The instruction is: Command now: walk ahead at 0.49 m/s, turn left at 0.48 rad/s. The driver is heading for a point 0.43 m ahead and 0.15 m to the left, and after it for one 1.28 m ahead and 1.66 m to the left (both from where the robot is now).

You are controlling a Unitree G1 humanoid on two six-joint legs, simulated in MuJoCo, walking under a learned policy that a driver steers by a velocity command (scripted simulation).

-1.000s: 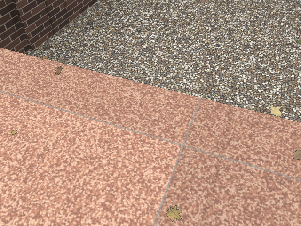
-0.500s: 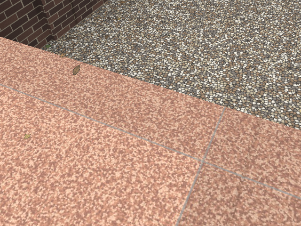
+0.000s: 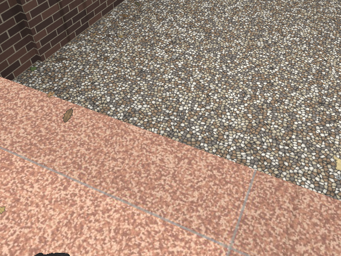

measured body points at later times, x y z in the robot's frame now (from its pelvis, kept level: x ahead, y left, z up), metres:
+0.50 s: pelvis +0.26 -0.03 -0.01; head +0.29 -0.02 +0.44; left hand +0.20 +0.25 -0.13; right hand +0.52 -0.22 -0.10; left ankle +0.37 +0.16 -0.69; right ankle +0.22 -0.16 -0.75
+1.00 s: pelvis +0.41 +0.07 -0.01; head +0.44 +0.12 +0.44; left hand +0.41 +0.41 -0.11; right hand +0.69 -0.09 -0.09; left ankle +0.42 +0.15 -0.75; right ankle +0.59 -0.04 -0.68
